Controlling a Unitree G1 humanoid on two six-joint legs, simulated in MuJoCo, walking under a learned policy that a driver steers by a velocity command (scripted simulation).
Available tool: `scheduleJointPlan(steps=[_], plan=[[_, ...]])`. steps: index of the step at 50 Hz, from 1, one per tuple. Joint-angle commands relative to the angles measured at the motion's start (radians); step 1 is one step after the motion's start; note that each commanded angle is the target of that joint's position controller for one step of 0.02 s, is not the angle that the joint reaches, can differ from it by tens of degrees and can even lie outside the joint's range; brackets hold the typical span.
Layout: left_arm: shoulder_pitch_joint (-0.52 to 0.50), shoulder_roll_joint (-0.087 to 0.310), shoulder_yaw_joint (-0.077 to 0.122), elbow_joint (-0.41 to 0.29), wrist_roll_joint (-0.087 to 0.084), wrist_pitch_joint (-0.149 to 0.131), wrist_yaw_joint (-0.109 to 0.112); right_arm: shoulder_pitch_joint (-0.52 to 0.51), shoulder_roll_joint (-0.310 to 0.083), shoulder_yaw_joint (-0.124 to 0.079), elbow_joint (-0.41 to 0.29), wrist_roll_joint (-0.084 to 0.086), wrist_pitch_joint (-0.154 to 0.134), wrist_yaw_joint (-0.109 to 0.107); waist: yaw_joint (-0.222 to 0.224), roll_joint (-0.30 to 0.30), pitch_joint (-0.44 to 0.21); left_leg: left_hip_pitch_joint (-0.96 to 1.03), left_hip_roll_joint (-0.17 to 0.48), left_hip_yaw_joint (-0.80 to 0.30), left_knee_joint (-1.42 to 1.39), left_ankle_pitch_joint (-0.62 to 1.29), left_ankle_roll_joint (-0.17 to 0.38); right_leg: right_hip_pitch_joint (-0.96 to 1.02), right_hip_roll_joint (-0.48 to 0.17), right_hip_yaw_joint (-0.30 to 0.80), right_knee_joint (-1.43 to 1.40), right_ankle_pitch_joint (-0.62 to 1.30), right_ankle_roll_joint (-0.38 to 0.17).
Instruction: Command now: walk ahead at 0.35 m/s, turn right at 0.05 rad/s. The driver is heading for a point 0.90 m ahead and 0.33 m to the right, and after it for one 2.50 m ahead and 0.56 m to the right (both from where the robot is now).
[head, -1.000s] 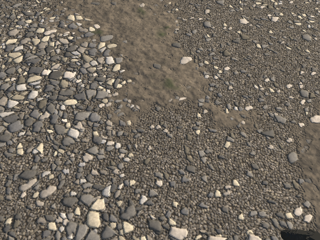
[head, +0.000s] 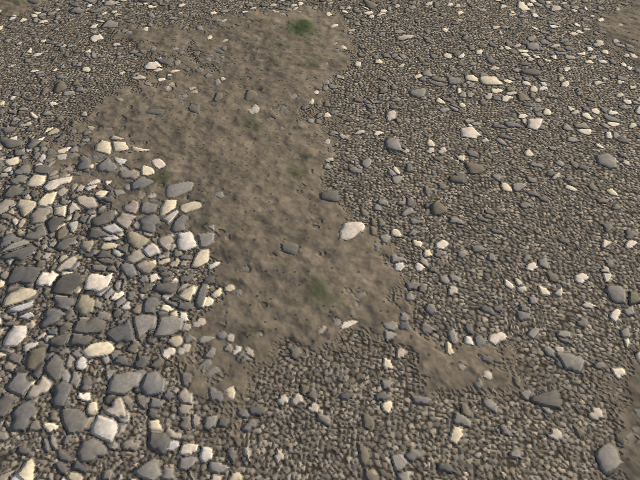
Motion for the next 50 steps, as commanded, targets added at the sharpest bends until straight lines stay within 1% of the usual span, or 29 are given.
scheduleJointPlan(steps=[1, 2, 3, 5, 7, 11, 13, 16, 18, 19, 20, 21, 22, 23, 24, 25, 27, 29, 32, 36, 41, 43, 44, 45, 46, 47, 48, 49, 50], plan=[[0.277, 0.201, 0.051, 0.028, 0.008, -0.018, -0.006, -0.169, -0.103, -0.018, -0.151, -0.003, -0.057, -0.004, 0.145, -0.297, -0.027, -0.588, -0.091, -0.016, 0.46, -0.127, 0.013, 0.491, -0.388, 0.764, -0.372, -0.049, -0.266], [0.217, 0.156, 0.032, 0.015, 0.01, -0.024, -0.004, -0.154, -0.122, -0.027, -0.146, 0.012, -0.07, 0.004, 0.096, -0.204, 0.012, -0.659, -0.031, -0.056, 0.572, -0.106, 0.038, 0.481, -0.387, 0.698, -0.344, -0.01, -0.255], [0.176, 0.137, 0.026, -0.003, 0.012, -0.027, -0.003, -0.16, -0.111, -0.023, -0.143, 0.014, -0.081, 0.013, 0.077, -0.156, 0.016, -0.682, 0.002, -0.053, 0.584, -0.026, 0.062, 0.46, -0.347, 0.615, -0.344, -0.007, -0.23], [0.141, 0.103, 0.011, -0.017, 0.012, -0.02, 0.0, -0.206, -0.109, -0.031, -0.149, -0.005, -0.09, 0.024, 0.059, -0.092, 0.049, -0.668, 0.047, -0.036, 0.483, 0.108, 0.069, 0.392, -0.292, 0.478, -0.374, 0.107, -0.189], [0.164, 0.101, 0.008, -0.012, 0.006, -0.005, 0.011, -0.232, -0.079, -0.026, -0.161, -0.014, -0.085, 0.037, 0.05, -0.113, 0.047, -0.593, 0.037, -0.006, 0.341, 0.163, 0.037, 0.336, -0.246, 0.391, -0.405, 0.19, -0.178], [0.161, 0.172, 0.025, -0.022, 0.007, 0.011, 0.042, -0.368, -0.038, -0.004, -0.201, -0.012, -0.082, 0.048, 0.065, -0.121, 0.072, -0.415, -0.026, 0.034, 0.014, 0.324, -0.025, 0.169, -0.193, 0.288, -0.418, 0.2, -0.156], [0.189, 0.182, 0.031, -0.018, 0.0, 0.014, 0.044, -0.413, -0.063, -0.007, -0.216, -0.001, -0.081, 0.052, 0.077, -0.14, 0.072, -0.336, -0.045, 0.032, -0.048, 0.4, -0.035, 0.119, -0.203, 0.301, -0.411, 0.176, -0.146], [0.179, 0.179, 0.038, -0.022, -0.013, 0.014, 0.047, -0.409, -0.115, -0.021, -0.226, 0.005, -0.083, 0.05, 0.047, -0.151, 0.075, -0.256, -0.032, -0.018, -0.107, 0.434, -0.014, 0.122, -0.237, 0.354, -0.375, 0.131, -0.111], [0.162, 0.176, 0.042, -0.032, -0.009, 0.019, 0.046, -0.338, -0.148, -0.037, -0.209, 0.002, -0.086, 0.043, -0.002, -0.147, 0.049, -0.148, -0.033, -0.013, -0.127, 0.376, 0.014, 0.123, -0.229, 0.356, -0.287, 0.188, -0.085], [0.157, 0.154, 0.036, -0.04, -0.002, 0.021, 0.045, -0.229, -0.177, -0.054, -0.18, -0.001, -0.088, 0.034, -0.054, -0.136, -0.011, -0.002, -0.037, -0.002, -0.141, 0.335, 0.038, 0.095, -0.181, 0.331, -0.161, 0.262, -0.061], [0.148, 0.095, 0.017, -0.065, 0.014, 0.024, 0.041, -0.07, -0.229, -0.072, -0.158, -0.013, -0.09, 0.026, -0.123, -0.061, -0.145, 0.232, 0.092, -0.125, -0.136, 0.241, 0.093, -0.014, -0.107, 0.279, 0.112, 0.174, -0.026], [0.242, -0.011, -0.009, -0.102, 0.01, 0.013, 0.044, 0.024, -0.311, -0.088, -0.142, -0.032, -0.08, 0.027, -0.084, 0.23, -0.284, 0.513, 0.324, -0.527, -0.246, 0.01, 0.204, -0.306, 0.039, 0.164, 0.461, -0.245, 0.031], [0.277, 0.057, 0.001, -0.104, -0.024, 0.006, 0.042, 0.009, -0.256, -0.072, -0.139, -0.029, -0.08, 0.037, -0.065, 0.306, -0.278, 0.478, 0.376, -0.777, -0.374, -0.227, 0.256, -0.449, -0.002, 0.208, 0.659, -0.325, 0.033], [0.217, 0.134, 0.022, -0.107, -0.036, 0.008, 0.042, -0.074, -0.172, -0.049, -0.156, -0.02, -0.082, 0.04, -0.058, 0.186, -0.137, 0.361, 0.341, -0.639, -0.389, -0.245, 0.22, -0.499, -0.057, 0.213, 0.72, -0.235, 0.026], [0.161, 0.144, 0.027, -0.112, -0.026, 0.012, 0.043, -0.132, -0.135, -0.039, -0.158, -0.016, -0.08, 0.04, -0.043, 0.11, -0.06, 0.242, 0.298, -0.466, -0.385, -0.096, 0.188, -0.477, -0.099, 0.186, 0.708, -0.15, 0.025], [0.138, 0.131, 0.03, -0.114, -0.015, 0.016, 0.043, -0.178, -0.109, -0.033, -0.155, -0.025, -0.078, 0.042, -0.021, 0.073, -0.023, 0.147, 0.251, -0.349, -0.397, 0.041, 0.173, -0.434, -0.131, 0.185, 0.666, -0.087, 0.027], [0.129, 0.098, 0.033, -0.125, -0.011, 0.034, 0.033, -0.211, -0.091, -0.03, -0.142, -0.035, -0.081, 0.039, 0.01, 0.095, 0.004, 0.046, 0.206, -0.195, -0.442, 0.181, 0.166, -0.363, -0.171, 0.178, 0.606, -0.028, 0.03], [0.098, 0.072, 0.028, -0.152, -0.009, 0.048, 0.027, -0.199, -0.108, -0.039, -0.126, -0.03, -0.091, 0.036, 0.013, 0.064, 0.019, 0.023, 0.212, -0.121, -0.479, 0.261, 0.193, -0.376, -0.182, 0.168, 0.572, 0.011, 0.041], [0.036, 0.068, 0.024, -0.192, -0.003, 0.055, 0.022, -0.181, -0.145, -0.052, -0.106, -0.03, -0.093, 0.03, 0.008, 0.022, 0.042, 0.042, 0.226, -0.034, -0.508, 0.335, 0.214, -0.433, -0.185, 0.174, 0.448, 0.119, 0.058], [-0.081, 0.057, 0.011, -0.233, -0.001, 0.045, -0.006, -0.157, -0.178, -0.059, -0.096, -0.025, -0.08, 0.022, -0.031, 0.003, 0.07, 0.065, 0.205, 0.11, -0.512, 0.405, 0.193, -0.395, -0.168, 0.106, 0.229, 0.283, 0.055], [-0.208, 0.065, 0.006, -0.305, -0.002, 0.048, -0.033, -0.081, -0.219, -0.072, -0.069, -0.002, -0.049, 0.021, -0.064, -0.002, 0.108, 0.201, 0.241, 0.187, -0.457, 0.465, 0.161, -0.393, -0.141, 0.04, 0.083, 0.217, 0.012], [-0.187, 0.094, 0.019, -0.319, 0.001, 0.052, -0.037, -0.084, -0.247, -0.08, -0.07, 0.007, -0.035, 0.02, -0.031, 0.024, 0.072, 0.242, 0.245, 0.222, -0.346, 0.747, 0.142, -0.309, -0.088, -0.011, 0.061, 0.116, -0.025], [-0.122, 0.121, 0.034, -0.311, 0.001, 0.055, -0.036, -0.091, -0.262, -0.084, -0.074, 0.011, -0.027, 0.019, 0.012, 0.041, 0.02, 0.245, 0.237, 0.243, -0.227, 0.931, 0.13, -0.204, -0.044, -0.044, 0.058, 0.07, -0.048], [0.028, 0.163, 0.062, -0.273, -0.002, 0.058, -0.03, -0.106, -0.259, -0.081, -0.081, 0.015, -0.017, 0.016, 0.101, 0.03, -0.059, 0.191, 0.206, 0.278, -0.025, 1.028, 0.105, 0.001, 0.011, -0.07, 0.004, 0.102, -0.082], [0.22, 0.239, 0.102, -0.219, -0.007, 0.068, -0.012, -0.091, -0.224, -0.066, -0.093, -0.002, -0.02, 0.011, 0.183, -0.028, -0.159, -0.02, 0.169, 0.284, 0.259, 0.861, 0.059, 0.321, -0.007, 0.022, -0.009, 0.12, -0.127], [0.214, 0.372, 0.122, -0.217, -0.02, 0.066, 0.0, -0.004, -0.07, -0.015, -0.156, -0.051, -0.042, 0.025, 0.07, -0.328, -0.229, -0.502, -0.011, 0.244, 0.642, -0.059, -0.012, 0.667, -0.286, 0.575, -0.081, -0.028, -0.302], [0.24, 0.306, 0.096, -0.263, -0.007, 0.046, -0.006, -0.084, -0.119, -0.015, -0.17, -0.016, -0.085, 0.036, 0.124, -0.226, -0.398, -0.618, -0.072, -0.02, 0.787, -0.189, -0.002, 0.729, -0.382, 0.916, -0.271, -0.203, -0.374], [0.209, 0.237, 0.075, -0.249, 0.006, 0.029, -0.013, -0.202, -0.19, -0.034, -0.202, 0.026, -0.106, 0.043, 0.148, -0.148, -0.252, -0.709, -0.024, -0.043, 0.785, -0.088, 0.025, 0.65, -0.359, 0.786, -0.307, -0.125, -0.308], [0.157, 0.212, 0.066, -0.25, 0.005, 0.019, -0.012, -0.216, -0.175, -0.027, -0.208, 0.021, -0.117, 0.038, 0.108, -0.099, -0.163, -0.687, 0.018, -0.04, 0.705, 0.001, 0.042, 0.512, -0.319, 0.661, -0.298, -0.034, -0.275]])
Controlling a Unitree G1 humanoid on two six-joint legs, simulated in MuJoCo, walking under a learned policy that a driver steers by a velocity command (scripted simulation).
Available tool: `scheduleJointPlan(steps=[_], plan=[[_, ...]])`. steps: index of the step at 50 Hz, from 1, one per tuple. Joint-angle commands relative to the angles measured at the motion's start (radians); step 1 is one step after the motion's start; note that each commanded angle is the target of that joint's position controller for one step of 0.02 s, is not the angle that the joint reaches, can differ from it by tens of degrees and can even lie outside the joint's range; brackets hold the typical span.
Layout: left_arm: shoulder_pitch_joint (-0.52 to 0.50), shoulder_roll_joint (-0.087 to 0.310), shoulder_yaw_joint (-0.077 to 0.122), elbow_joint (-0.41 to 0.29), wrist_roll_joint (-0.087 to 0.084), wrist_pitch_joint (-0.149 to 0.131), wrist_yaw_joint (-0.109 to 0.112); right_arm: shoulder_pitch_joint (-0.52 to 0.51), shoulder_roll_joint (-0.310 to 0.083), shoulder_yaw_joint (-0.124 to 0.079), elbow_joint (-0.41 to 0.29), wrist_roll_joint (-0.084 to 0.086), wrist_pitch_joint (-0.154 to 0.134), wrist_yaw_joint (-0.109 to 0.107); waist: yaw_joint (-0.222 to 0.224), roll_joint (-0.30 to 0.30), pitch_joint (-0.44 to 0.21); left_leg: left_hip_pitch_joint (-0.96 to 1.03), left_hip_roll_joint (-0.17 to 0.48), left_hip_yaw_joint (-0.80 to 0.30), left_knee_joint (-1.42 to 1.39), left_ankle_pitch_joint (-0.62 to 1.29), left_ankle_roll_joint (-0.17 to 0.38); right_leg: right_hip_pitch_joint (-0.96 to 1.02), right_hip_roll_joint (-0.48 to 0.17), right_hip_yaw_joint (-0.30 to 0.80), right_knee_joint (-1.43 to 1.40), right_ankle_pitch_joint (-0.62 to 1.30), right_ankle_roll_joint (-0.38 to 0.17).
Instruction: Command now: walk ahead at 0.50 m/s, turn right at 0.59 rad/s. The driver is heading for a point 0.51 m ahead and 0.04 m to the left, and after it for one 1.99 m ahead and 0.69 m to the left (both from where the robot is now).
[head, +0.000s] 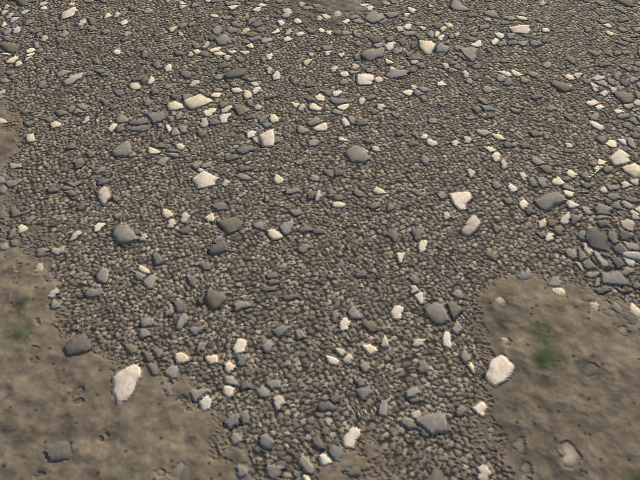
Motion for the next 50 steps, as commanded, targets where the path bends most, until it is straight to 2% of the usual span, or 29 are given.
scheduleJointPlan(steps=[1, 3, 5, 7, 11, 14, 16, 19, 20, 21, 22, 23, 24, 25, 26, 27, 29, 32, 34, 36, 40, 43, 44, 45, 46, 47, 48, 49, 50], plan=[[0.159, 0.144, 0.042, -0.026, 0.007, -0.026, 0.009, -0.095, -0.124, -0.015, -0.13, -0.009, -0.065, -0.004, 0.08, -0.016, -0.183, -0.523, 0.044, -0.115, 0.09, 0.115, 0.035, 0.548, -0.283, 0.53, -0.358, 0.001, -0.206], [0.09, 0.115, 0.03, -0.055, 0.024, -0.028, 0.016, -0.057, -0.132, -0.025, -0.121, -0.024, -0.042, -0.002, 0.022, -0.047, -0.148, -0.397, 0.07, -0.124, -0.002, 0.175, 0.021, 0.384, -0.235, 0.441, -0.399, 0.13, -0.193], [0.1, 0.129, 0.033, -0.049, 0.016, -0.034, 0.026, -0.059, -0.104, -0.022, -0.127, -0.036, -0.022, -0.002, 0.01, -0.031, -0.128, -0.374, 0.059, -0.104, -0.083, 0.216, -0.01, 0.308, -0.216, 0.383, -0.421, 0.22, -0.202], [0.129, 0.147, 0.038, -0.035, 0.013, -0.035, 0.04, -0.119, -0.079, -0.013, -0.148, -0.041, -0.013, -0.003, 0.023, -0.03, -0.094, -0.396, 0.044, -0.09, -0.21, 0.323, -0.038, 0.274, -0.193, 0.324, -0.436, 0.253, -0.192], [0.191, 0.136, 0.032, 0.002, 0.01, -0.034, 0.052, -0.248, -0.035, 0.009, -0.174, -0.033, -0.022, 0.013, 0.087, -0.068, -0.064, -0.298, -0.001, -0.062, -0.504, 0.613, -0.041, 0.229, -0.137, 0.23, -0.435, 0.173, -0.123], [0.248, 0.144, 0.033, 0.039, 0.005, -0.035, 0.049, -0.317, -0.051, 0.009, -0.199, -0.019, -0.03, 0.026, 0.119, -0.073, -0.034, -0.302, -0.012, -0.071, -0.584, 0.642, -0.018, 0.292, -0.178, 0.268, -0.415, 0.123, -0.117], [0.276, 0.142, 0.033, 0.059, 0.004, -0.029, 0.05, -0.343, -0.069, 0.004, -0.214, -0.02, -0.036, 0.034, 0.124, -0.076, -0.024, -0.35, -0.016, -0.079, -0.624, 0.578, 0.01, 0.391, -0.219, 0.304, -0.368, 0.158, -0.114], [0.278, 0.151, 0.037, 0.075, 0.008, -0.012, 0.056, -0.301, -0.09, -0.005, -0.213, -0.019, -0.042, 0.04, 0.093, -0.109, -0.032, -0.314, -0.033, -0.059, -0.652, 0.44, 0.055, 0.486, -0.255, 0.333, -0.299, 0.321, -0.091], [0.259, 0.154, 0.037, 0.073, 0.008, -0.008, 0.056, -0.233, -0.106, -0.015, -0.197, -0.021, -0.044, 0.037, 0.053, -0.116, -0.069, -0.215, -0.06, -0.029, -0.675, 0.416, 0.078, 0.492, -0.234, 0.314, -0.226, 0.483, -0.075], [0.246, 0.137, 0.028, 0.067, 0.012, -0.004, 0.056, -0.108, -0.14, -0.033, -0.164, -0.025, -0.046, 0.032, -0.01, -0.1, -0.163, -0.023, -0.059, -0.021, -0.677, 0.456, 0.113, 0.46, -0.18, 0.269, -0.075, 0.597, -0.05], [0.24, 0.1, 0.009, 0.042, 0.027, -0.003, 0.057, 0.065, -0.19, -0.045, -0.142, -0.038, -0.046, 0.026, -0.081, -0.023, -0.319, 0.27, 0.094, -0.191, -0.634, 0.483, 0.182, 0.294, -0.117, 0.225, 0.199, 0.418, -0.013], [0.386, 0.019, -0.012, 0.044, 0.01, -0.018, 0.054, 0.149, -0.258, -0.066, -0.105, -0.043, -0.035, 0.032, -0.024, 0.279, -0.442, 0.609, 0.304, -0.644, -0.709, 0.373, 0.351, -0.084, 0.062, 0.148, 0.572, -0.187, 0.081], [0.357, 0.088, -0.006, 0.053, 0.009, -0.028, 0.054, 0.144, -0.165, -0.039, -0.102, -0.011, -0.032, 0.038, -0.046, 0.239, -0.414, 0.614, 0.316, -0.782, -0.808, 0.334, 0.35, -0.209, 0.045, 0.222, 0.68, -0.39, 0.091], [0.246, 0.141, 0.009, 0.03, 0.002, -0.034, 0.052, 0.059, -0.124, -0.025, -0.121, -0.009, -0.027, 0.036, -0.046, 0.147, -0.271, 0.491, 0.284, -0.628, -0.799, 0.456, 0.314, -0.252, -0.008, 0.201, 0.71, -0.331, 0.098], [0.174, 0.138, 0.007, 0.014, 0.014, -0.038, 0.055, -0.01, -0.106, -0.016, -0.14, -0.02, -0.018, 0.033, -0.026, 0.049, -0.202, 0.357, 0.239, -0.496, -0.789, 0.665, 0.29, -0.221, -0.046, 0.157, 0.678, -0.274, 0.108], [0.133, 0.131, 0.009, 0.0, 0.034, -0.04, 0.057, -0.043, -0.092, -0.011, -0.142, -0.023, -0.013, 0.033, -0.004, 0.013, -0.148, 0.245, 0.208, -0.415, -0.789, 0.863, 0.29, -0.197, -0.071, 0.135, 0.615, -0.247, 0.12], [0.15, 0.09, 0.005, -0.008, 0.042, -0.033, 0.059, -0.056, -0.077, -0.003, -0.135, -0.029, -0.011, 0.027, 0.042, 0.05, -0.155, 0.157, 0.147, -0.327, -0.808, 1.029, 0.276, -0.1, -0.094, 0.132, 0.486, -0.212, 0.137], [0.146, 0.05, -0.007, -0.014, 0.033, -0.014, 0.071, -0.052, -0.151, -0.029, -0.124, -0.024, 0.006, 0.011, 0.058, 0.084, -0.18, 0.097, 0.131, -0.277, -0.815, 1.109, 0.291, -0.045, -0.066, 0.1, 0.303, -0.186, 0.17], [0.116, 0.055, -0.008, -0.016, 0.032, -0.003, 0.076, -0.05, -0.18, -0.043, -0.124, -0.011, 0.028, -0.002, 0.052, 0.086, -0.203, 0.058, 0.112, -0.26, -0.815, 1.033, 0.271, 0.006, -0.045, 0.097, 0.211, -0.078, 0.177], [0.063, 0.059, -0.006, -0.023, 0.029, 0.008, 0.076, -0.04, -0.176, -0.044, -0.122, 0.001, 0.048, -0.013, 0.037, 0.092, -0.199, 0.027, 0.091, -0.261, -0.811, 0.913, 0.241, 0.039, -0.027, 0.104, 0.138, 0.009, 0.18], [-0.039, 0.068, 0.0, -0.053, 0.022, 0.008, 0.068, -0.019, -0.166, -0.047, -0.122, 0.003, 0.081, -0.026, 0.01, 0.117, -0.167, 0.03, 0.078, -0.341, -0.776, 0.666, 0.215, 0.061, -0.002, 0.129, 0.003, 0.016, 0.178], [0.004, 0.088, 0.013, -0.043, 0.02, -0.015, 0.057, -0.07, -0.152, -0.044, -0.15, 0.006, 0.098, -0.036, 0.056, 0.135, -0.155, 0.04, 0.046, -0.419, -0.696, 0.538, 0.172, 0.168, -0.003, 0.13, -0.213, 0.092, 0.145], [0.029, 0.116, 0.022, -0.038, 0.029, -0.023, 0.061, -0.062, -0.12, -0.035, -0.16, 0.003, 0.098, -0.038, 0.058, 0.111, -0.171, -0.002, 0.005, -0.41, -0.634, 0.451, 0.13, 0.27, -0.072, 0.158, -0.285, 0.206, 0.112], [0.062, 0.18, 0.035, -0.047, 0.047, -0.02, 0.073, -0.021, -0.06, -0.016, -0.173, -0.019, 0.096, -0.036, 0.038, -0.057, -0.242, -0.109, -0.072, -0.313, -0.432, 0.169, 0.077, 0.428, -0.288, 0.323, -0.26, 0.449, 0.028], [0.062, 0.203, 0.04, -0.043, 0.069, -0.002, 0.072, 0.074, -0.046, -0.012, -0.188, -0.014, 0.09, -0.034, -0.01, -0.269, -0.26, -0.317, -0.19, -0.172, -0.25, -0.247, 0.023, 0.518, -0.469, 0.551, -0.254, 0.633, -0.152], [0.067, 0.159, 0.034, -0.044, 0.055, 0.002, 0.069, 0.093, -0.131, -0.031, -0.172, -0.018, 0.088, -0.033, 0.011, -0.231, -0.263, -0.365, -0.121, -0.16, -0.053, -0.224, -0.017, 0.492, -0.493, 0.594, -0.273, 0.572, -0.208], [0.038, 0.104, 0.018, -0.052, 0.05, 0.001, 0.069, 0.062, -0.181, -0.052, -0.161, -0.006, 0.098, -0.033, 0.018, -0.152, -0.225, -0.377, -0.095, -0.162, 0.034, -0.15, -0.038, 0.452, -0.422, 0.473, -0.265, 0.507, -0.173], [-0.007, 0.088, 0.013, -0.055, 0.046, 0.005, 0.068, 0.054, -0.177, -0.058, -0.149, -0.002, 0.116, -0.039, 0.005, -0.109, -0.196, -0.375, -0.078, -0.153, 0.058, -0.089, -0.057, 0.406, -0.357, 0.372, -0.267, 0.437, -0.129], [-0.036, 0.086, 0.011, -0.056, 0.038, 0.008, 0.068, 0.043, -0.169, -0.059, -0.155, -0.005, 0.132, -0.043, 0.003, -0.113, -0.172, -0.373, -0.065, -0.146, 0.067, -0.039, -0.072, 0.364, -0.332, 0.319, -0.277, 0.394, -0.112]])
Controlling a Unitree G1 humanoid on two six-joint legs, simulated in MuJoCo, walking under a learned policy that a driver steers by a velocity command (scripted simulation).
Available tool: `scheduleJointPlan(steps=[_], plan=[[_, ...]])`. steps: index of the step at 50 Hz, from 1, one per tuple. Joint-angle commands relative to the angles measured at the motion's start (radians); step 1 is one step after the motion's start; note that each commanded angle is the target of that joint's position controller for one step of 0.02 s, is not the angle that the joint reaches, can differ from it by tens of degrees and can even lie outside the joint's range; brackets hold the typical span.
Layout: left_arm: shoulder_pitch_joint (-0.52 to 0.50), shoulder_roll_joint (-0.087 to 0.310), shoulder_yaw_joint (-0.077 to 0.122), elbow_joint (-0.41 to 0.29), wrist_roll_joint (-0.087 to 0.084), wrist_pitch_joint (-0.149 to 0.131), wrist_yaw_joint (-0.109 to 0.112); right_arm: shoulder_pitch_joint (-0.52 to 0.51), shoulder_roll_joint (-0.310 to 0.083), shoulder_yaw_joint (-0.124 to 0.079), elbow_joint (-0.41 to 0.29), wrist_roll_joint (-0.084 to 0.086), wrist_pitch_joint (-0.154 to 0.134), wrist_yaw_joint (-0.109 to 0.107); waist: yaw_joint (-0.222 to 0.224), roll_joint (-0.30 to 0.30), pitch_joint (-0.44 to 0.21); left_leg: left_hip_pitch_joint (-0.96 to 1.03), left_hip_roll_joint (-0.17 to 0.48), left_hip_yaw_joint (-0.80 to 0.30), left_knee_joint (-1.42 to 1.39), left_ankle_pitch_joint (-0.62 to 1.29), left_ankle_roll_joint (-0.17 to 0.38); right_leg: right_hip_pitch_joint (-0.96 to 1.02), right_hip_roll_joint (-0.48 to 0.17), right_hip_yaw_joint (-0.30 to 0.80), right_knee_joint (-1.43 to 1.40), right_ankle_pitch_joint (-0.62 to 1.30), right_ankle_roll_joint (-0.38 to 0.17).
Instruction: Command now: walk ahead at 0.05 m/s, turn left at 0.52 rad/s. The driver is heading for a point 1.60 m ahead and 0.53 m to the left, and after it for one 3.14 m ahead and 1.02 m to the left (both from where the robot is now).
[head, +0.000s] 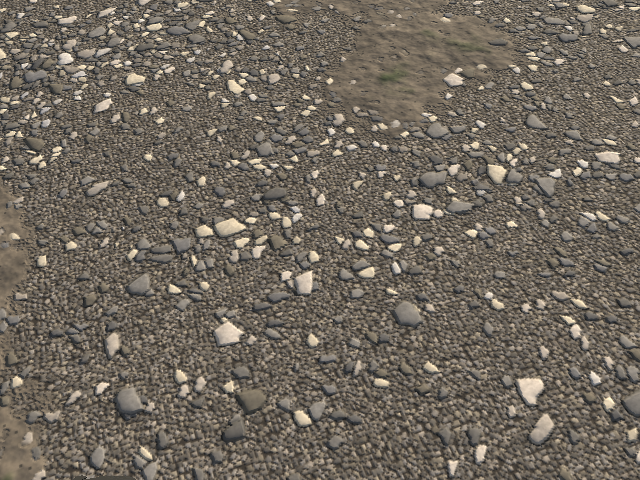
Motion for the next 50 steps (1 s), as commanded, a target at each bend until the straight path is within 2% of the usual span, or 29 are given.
scheduleJointPlan(steps=[1, 3, 6, 10, 12, 14, 15, 16, 17, 18, 19, 20, 21, 24, 28, 31, 35, 37, 38, 39, 40, 41, 42, 43, 44, 45, 48, 49, 50], plan=[[-0.02, 0.134, 0.036, -0.056, -0.005, 0.0, 0.005, 0.074, -0.104, -0.036, -0.045, 0.002, 0.027, -0.007, 0.003, -0.161, -0.101, -0.143, 0.082, 0.009, 0.173, 0.064, -0.055, 0.193, -0.274, 0.197, -0.135, 0.37, -0.199], [-0.009, 0.142, 0.041, -0.044, 0.001, 0.008, 0.011, 0.043, -0.063, -0.025, -0.075, 0.006, 0.031, -0.001, 0.016, -0.191, -0.095, -0.119, 0.084, 0.051, 0.096, 0.111, -0.064, 0.183, -0.249, 0.126, -0.157, 0.356, -0.207], [0.002, 0.163, 0.051, -0.033, -0.003, 0.016, 0.018, -0.01, -0.042, -0.013, -0.114, 0.001, 0.029, 0.012, 0.041, -0.2, -0.125, -0.067, 0.115, 0.072, -0.056, 0.142, -0.059, 0.217, -0.276, 0.081, -0.157, 0.35, -0.222], [0.004, 0.205, 0.067, -0.019, -0.016, 0.023, 0.007, -0.032, -0.057, -0.015, -0.144, 0.0, 0.032, 0.033, 0.052, -0.211, -0.137, 0.047, 0.117, 0.122, -0.224, 0.168, -0.023, 0.21, -0.311, 0.043, -0.146, 0.324, -0.218], [0.002, 0.215, 0.071, -0.01, -0.03, 0.023, 0.002, -0.023, -0.065, -0.021, -0.15, 0.0, 0.037, 0.043, 0.041, -0.211, -0.127, 0.094, 0.11, 0.141, -0.33, 0.199, 0.008, 0.212, -0.323, 0.034, -0.116, 0.286, -0.195], [0.003, 0.204, 0.07, 0.006, -0.048, 0.024, 0.002, 0.037, -0.069, -0.031, -0.131, -0.003, 0.038, 0.047, 0.004, -0.185, -0.124, 0.228, 0.074, 0.167, -0.524, 0.335, 0.062, 0.156, -0.291, -0.02, -0.024, 0.189, -0.124], [0.059, 0.169, 0.062, 0.031, -0.041, 0.024, -0.002, 0.068, -0.106, -0.045, -0.125, -0.007, 0.037, 0.038, 0.005, -0.087, -0.118, 0.342, 0.103, 0.085, -0.617, 0.476, 0.103, 0.055, -0.242, -0.088, 0.096, 0.056, -0.044], [0.079, 0.1, 0.04, 0.003, 0.013, 0.024, -0.01, 0.087, -0.233, -0.072, -0.148, -0.011, 0.033, 0.018, 0.042, 0.248, -0.122, 0.498, 0.381, -0.283, -0.636, 0.862, 0.22, -0.222, -0.104, -0.194, 0.42, -0.385, 0.072], [-0.033, 0.129, 0.048, -0.042, 0.008, 0.021, 0.002, 0.08, -0.244, -0.067, -0.174, -0.046, 0.013, 0.027, -0.03, 0.241, -0.134, 0.397, 0.482, -0.43, -0.677, 0.871, 0.394, -0.333, -0.01, -0.04, 0.611, -0.531, 0.091], [-0.066, 0.164, 0.059, -0.043, -0.013, 0.024, 0.01, 0.062, -0.207, -0.057, -0.169, -0.054, -0.007, 0.033, -0.033, 0.139, -0.119, 0.364, 0.427, -0.359, -0.697, 0.764, 0.378, -0.337, -0.033, 0.022, 0.688, -0.467, 0.078], [-0.047, 0.169, 0.065, -0.032, -0.023, 0.029, 0.016, 0.01, -0.179, -0.05, -0.166, -0.038, -0.019, 0.03, 0.003, 0.109, -0.091, 0.344, 0.368, -0.288, -0.694, 0.69, 0.32, -0.341, -0.045, 0.038, 0.684, -0.373, 0.066], [-0.021, 0.168, 0.069, -0.007, -0.016, 0.033, 0.025, -0.031, -0.146, -0.041, -0.171, -0.02, -0.019, 0.024, 0.021, 0.078, -0.09, 0.341, 0.328, -0.251, -0.688, 0.641, 0.276, -0.337, -0.054, 0.047, 0.666, -0.31, 0.069], [-0.003, 0.172, 0.072, -0.003, -0.009, 0.036, 0.028, -0.057, -0.134, -0.034, -0.176, -0.009, -0.016, 0.017, 0.036, 0.094, -0.089, 0.316, 0.307, -0.228, -0.686, 0.666, 0.265, -0.31, -0.047, 0.045, 0.667, -0.261, 0.078], [0.018, 0.149, 0.068, 0.002, -0.019, 0.028, 0.019, -0.046, -0.118, -0.025, -0.18, -0.016, -0.011, 0.003, 0.042, 0.098, -0.125, 0.325, 0.273, -0.212, -0.679, 0.697, 0.268, -0.262, -0.017, 0.043, 0.635, -0.186, 0.094], [-0.031, 0.124, 0.055, -0.012, -0.021, 0.02, 0.011, -0.023, -0.143, -0.036, -0.177, -0.009, -0.003, -0.008, 0.016, 0.104, -0.117, 0.35, 0.26, -0.264, -0.664, 0.604, 0.267, -0.229, 0.0, 0.059, 0.415, -0.165, 0.107], [-0.04, 0.129, 0.054, -0.016, -0.027, 0.013, 0.0, -0.031, -0.156, -0.042, -0.184, -0.011, 0.004, -0.004, 0.008, 0.121, -0.105, 0.301, 0.256, -0.325, -0.659, 0.547, 0.275, -0.149, 0.018, 0.067, 0.307, -0.19, 0.102], [-0.008, 0.14, 0.056, -0.01, -0.034, -0.001, -0.017, -0.056, -0.147, -0.04, -0.191, -0.008, 0.012, 0.006, 0.01, 0.132, -0.124, 0.305, 0.252, -0.391, -0.621, 0.619, 0.269, -0.052, 0.026, 0.062, 0.18, -0.201, 0.082], [0.029, 0.131, 0.055, -0.001, -0.032, -0.008, -0.028, -0.078, -0.13, -0.032, -0.191, 0.001, 0.017, 0.005, 0.036, 0.124, -0.136, 0.295, 0.226, -0.39, -0.579, 0.646, 0.24, 0.045, 0.022, 0.043, 0.023, -0.103, 0.061], [0.05, 0.128, 0.055, 0.006, -0.026, -0.012, -0.03, -0.079, -0.115, -0.025, -0.188, 0.006, 0.018, 0.002, 0.053, 0.109, -0.133, 0.26, 0.197, -0.375, -0.56, 0.588, 0.204, 0.128, 0.006, 0.039, -0.099, 0.026, 0.042], [0.056, 0.166, 0.06, -0.001, -0.009, -0.012, -0.027, -0.039, -0.079, -0.014, -0.182, -0.006, 0.014, 0.001, 0.036, 0.031, -0.148, 0.189, 0.149, -0.325, -0.496, 0.426, 0.148, 0.228, -0.106, 0.131, -0.131, 0.133, 0.001], [0.008, 0.244, 0.07, -0.016, 0.007, -0.005, -0.022, 0.024, -0.044, -0.004, -0.184, -0.02, 0.006, 0.003, -0.038, -0.207, -0.124, 0.061, 0.001, -0.159, -0.355, 0.127, 0.084, 0.269, -0.269, 0.318, -0.14, 0.337, -0.109], [0.02, 0.194, 0.058, -0.013, 0.023, -0.007, -0.024, -0.017, -0.101, -0.02, -0.188, -0.024, -0.001, -0.002, 0.01, -0.275, -0.101, 0.003, -0.022, -0.091, -0.193, -0.096, 0.03, 0.201, -0.379, 0.447, -0.171, 0.361, -0.259], [0.011, 0.176, 0.05, -0.017, 0.012, -0.012, -0.023, -0.018, -0.157, -0.042, -0.176, -0.019, -0.002, -0.005, 0.021, -0.216, -0.081, -0.018, 0.003, -0.093, -0.035, -0.098, 0.001, 0.187, -0.375, 0.428, -0.172, 0.326, -0.286], [-0.004, 0.17, 0.048, -0.013, -0.003, -0.012, -0.019, -0.015, -0.156, -0.048, -0.159, -0.014, 0.003, -0.007, 0.014, -0.181, -0.072, -0.039, 0.006, -0.095, 0.039, -0.055, -0.016, 0.193, -0.326, 0.368, -0.159, 0.286, -0.254], [-0.02, 0.158, 0.043, -0.012, -0.017, -0.012, -0.017, -0.004, -0.131, -0.045, -0.143, -0.013, 0.011, -0.01, 0.01, -0.167, -0.061, -0.052, 0.012, -0.102, 0.064, -0.017, -0.034, 0.201, -0.285, 0.312, -0.147, 0.26, -0.22], [-0.029, 0.141, 0.035, -0.008, -0.023, -0.012, -0.016, -0.001, -0.103, -0.038, -0.135, -0.013, 0.018, -0.01, 0.011, -0.164, -0.055, -0.049, 0.019, -0.109, 0.062, 0.017, -0.046, 0.205, -0.266, 0.279, -0.136, 0.286, -0.207], [-0.027, 0.124, 0.026, 0.008, -0.018, 0.002, -0.016, -0.021, -0.023, -0.007, -0.135, -0.011, 0.017, -0.001, 0.02, -0.2, -0.075, 0.043, 0.056, -0.01, -0.151, 0.06, -0.065, 0.223, -0.195, 0.173, -0.116, 0.343, -0.186], [-0.019, 0.131, 0.028, 0.012, -0.018, 0.009, -0.016, -0.041, -0.004, 0.002, -0.138, -0.012, 0.014, 0.001, 0.036, -0.216, -0.084, 0.089, 0.07, 0.022, -0.243, 0.062, -0.066, 0.227, -0.186, 0.16, -0.106, 0.359, -0.183], [0.004, 0.144, 0.031, 0.019, -0.017, 0.015, -0.016, -0.056, -0.001, 0.005, -0.138, -0.009, 0.012, 0.003, 0.055, -0.228, -0.092, 0.123, 0.072, 0.042, -0.321, 0.073, -0.064, 0.236, -0.191, 0.167, -0.098, 0.372, -0.189]])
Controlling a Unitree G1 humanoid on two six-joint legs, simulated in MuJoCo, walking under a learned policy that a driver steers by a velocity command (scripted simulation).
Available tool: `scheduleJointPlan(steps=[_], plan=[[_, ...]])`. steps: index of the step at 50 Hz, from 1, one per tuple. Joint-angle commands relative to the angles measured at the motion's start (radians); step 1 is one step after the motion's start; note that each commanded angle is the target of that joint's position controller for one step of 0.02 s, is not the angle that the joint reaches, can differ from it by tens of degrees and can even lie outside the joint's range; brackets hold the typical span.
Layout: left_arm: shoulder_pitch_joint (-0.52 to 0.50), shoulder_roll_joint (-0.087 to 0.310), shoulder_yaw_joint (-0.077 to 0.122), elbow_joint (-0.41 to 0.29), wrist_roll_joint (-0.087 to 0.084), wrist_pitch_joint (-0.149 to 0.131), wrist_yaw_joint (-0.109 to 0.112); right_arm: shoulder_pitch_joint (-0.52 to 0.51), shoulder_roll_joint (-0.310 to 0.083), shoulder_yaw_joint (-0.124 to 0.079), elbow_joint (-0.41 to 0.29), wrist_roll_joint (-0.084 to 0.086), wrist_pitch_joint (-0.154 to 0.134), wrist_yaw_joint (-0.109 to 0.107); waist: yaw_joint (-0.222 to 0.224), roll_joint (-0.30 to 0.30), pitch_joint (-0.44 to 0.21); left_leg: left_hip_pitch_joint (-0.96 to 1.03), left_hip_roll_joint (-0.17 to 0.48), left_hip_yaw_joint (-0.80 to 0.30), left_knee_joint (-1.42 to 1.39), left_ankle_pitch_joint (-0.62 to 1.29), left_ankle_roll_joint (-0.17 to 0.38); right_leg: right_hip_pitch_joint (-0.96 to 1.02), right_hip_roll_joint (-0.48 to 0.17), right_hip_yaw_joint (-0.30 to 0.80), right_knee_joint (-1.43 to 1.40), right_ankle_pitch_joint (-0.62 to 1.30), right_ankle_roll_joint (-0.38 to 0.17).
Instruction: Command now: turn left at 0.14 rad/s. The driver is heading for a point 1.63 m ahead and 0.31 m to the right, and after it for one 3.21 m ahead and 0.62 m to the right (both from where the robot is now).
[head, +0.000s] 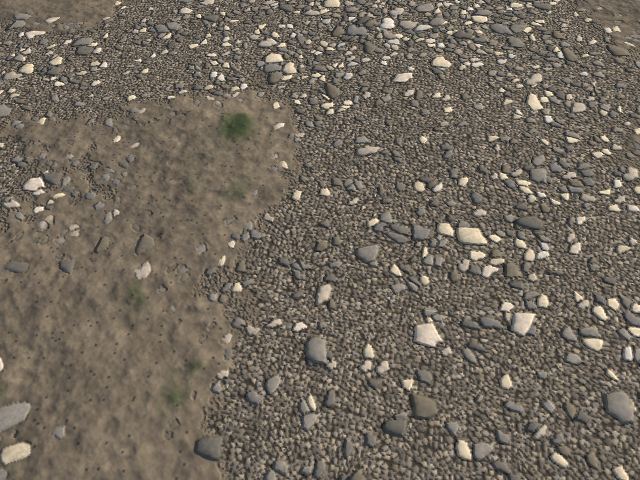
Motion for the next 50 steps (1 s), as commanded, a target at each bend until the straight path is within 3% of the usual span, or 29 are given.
scheduleJointPlan(steps=[1, 3, 4, 5, 6, 7, 8, 11, 21, 36, 50], plan=[[-0.025, 0.17, 0.037, -0.052, -0.003, 0.003, 0.003, -0.025, -0.032, -0.001, -0.064, 0.007, -0.017, 0.004, 0.017, -0.229, -0.118, 0.058, 0.02, 0.076, -0.227, 0.058, -0.007, 0.13, -0.192, 0.168, -0.071, 0.444, -0.193], [-0.023, 0.164, 0.03, -0.04, -0.016, 0.006, 0.001, 0.029, -0.038, -0.004, -0.03, 0.004, -0.019, 0.006, -0.016, -0.205, -0.112, 0.181, 0.01, 0.1, -0.493, 0.28, 0.024, 0.099, -0.178, 0.162, -0.051, 0.413, -0.163], [0.013, 0.152, 0.024, -0.027, -0.016, -0.003, -0.002, 0.028, -0.063, -0.005, -0.029, -0.007, -0.02, 0.004, -0.009, -0.174, -0.114, 0.263, 0.035, 0.057, -0.54, 0.385, 0.05, 0.054, -0.168, 0.163, -0.056, 0.356, -0.118], [0.028, 0.137, 0.015, -0.026, 0.004, -0.018, -0.008, 0.036, -0.117, -0.012, -0.039, -0.016, -0.019, -0.004, 0.008, -0.083, -0.143, 0.352, 0.124, -0.03, -0.493, 0.586, 0.083, -0.008, -0.138, 0.125, -0.023, 0.265, -0.059], [0.059, 0.108, 0.008, -0.022, 0.014, -0.031, -0.015, 0.018, -0.149, -0.02, -0.021, -0.02, -0.017, -0.003, 0.056, 0.07, -0.149, 0.298, 0.142, -0.041, -0.422, 0.537, 0.142, -0.001, -0.058, 0.037, -0.04, 0.104, -0.004], [0.004, 0.123, 0.006, -0.014, 0.02, -0.032, -0.014, 0.0, -0.084, -0.008, -0.03, -0.021, -0.021, 0.009, 0.012, 0.052, -0.133, 0.221, 0.126, -0.041, -0.44, 0.393, 0.164, 0.05, -0.04, 0.011, -0.022, 0.053, 0.036], [-0.03, 0.131, 0.009, -0.012, 0.015, -0.029, -0.012, -0.001, -0.053, 0.003, -0.023, -0.029, -0.027, 0.014, 0.002, 0.033, -0.099, 0.183, 0.115, -0.041, -0.457, 0.322, 0.154, 0.051, -0.035, 0.007, -0.012, 0.053, 0.046], [-0.021, 0.123, 0.008, 0.005, 0.007, -0.011, 0.001, 0.009, -0.052, 0.009, -0.006, -0.027, -0.048, 0.012, 0.005, 0.047, -0.04, 0.128, 0.097, -0.031, -0.461, 0.316, 0.126, 0.042, -0.04, 0.013, -0.003, 0.09, 0.037], [0.015, 0.126, 0.012, 0.103, 0.001, -0.002, 0.02, 0.04, -0.032, 0.022, 0.037, -0.021, -0.067, 0.007, 0.003, -0.012, -0.028, 0.123, 0.079, -0.021, -0.456, 0.331, 0.128, 0.057, -0.044, 0.018, -0.01, 0.119, 0.057], [0.048, 0.126, 0.012, 0.239, -0.005, 0.008, 0.039, 0.076, -0.019, 0.03, 0.151, -0.014, -0.072, 0.005, 0.006, -0.025, -0.026, 0.139, 0.052, 0.019, -0.456, 0.376, 0.122, 0.069, -0.042, 0.015, -0.02, 0.143, 0.055], [0.074, 0.102, 0.005, 0.314, -0.006, 0.015, 0.045, 0.111, -0.012, 0.042, 0.252, -0.01, -0.073, -0.001, 0.005, -0.033, -0.007, 0.13, 0.039, 0.04, -0.465, 0.352, 0.116, 0.062, -0.032, 0.006, -0.03, 0.134, 0.05]])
